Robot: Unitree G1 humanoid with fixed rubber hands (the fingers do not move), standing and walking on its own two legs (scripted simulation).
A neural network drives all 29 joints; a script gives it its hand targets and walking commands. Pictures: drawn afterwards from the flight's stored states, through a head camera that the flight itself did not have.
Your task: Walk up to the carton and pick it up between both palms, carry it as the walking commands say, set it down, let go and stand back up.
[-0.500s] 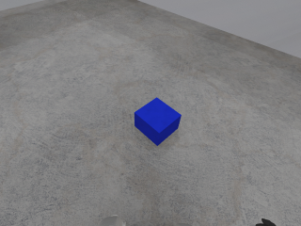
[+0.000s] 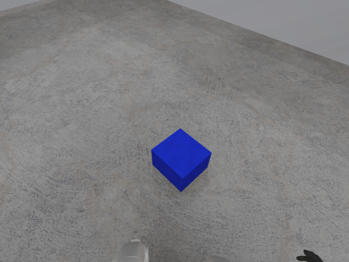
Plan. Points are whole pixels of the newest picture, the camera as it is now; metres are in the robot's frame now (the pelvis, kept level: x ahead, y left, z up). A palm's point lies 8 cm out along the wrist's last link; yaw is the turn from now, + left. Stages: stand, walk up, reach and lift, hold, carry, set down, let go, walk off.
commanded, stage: walk up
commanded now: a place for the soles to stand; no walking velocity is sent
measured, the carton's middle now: (180, 158) +0.76 -0.05 -0.64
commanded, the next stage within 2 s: none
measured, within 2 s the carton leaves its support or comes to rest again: neither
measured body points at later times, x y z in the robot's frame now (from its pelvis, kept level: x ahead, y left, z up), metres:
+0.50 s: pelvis +0.17 -0.03 -0.01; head +0.18 -0.03 +0.44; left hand +0.27 +0.30 -0.10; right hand +0.24 -0.38 -0.11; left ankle +0.22 +0.08 -0.66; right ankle +0.20 -0.14 -0.69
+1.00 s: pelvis +0.26 -0.04 +0.01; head +0.30 -0.05 +0.46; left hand +0.37 +0.27 -0.11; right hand +0.37 -0.36 -0.11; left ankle +0.27 +0.08 -0.69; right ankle +0.27 -0.16 -0.69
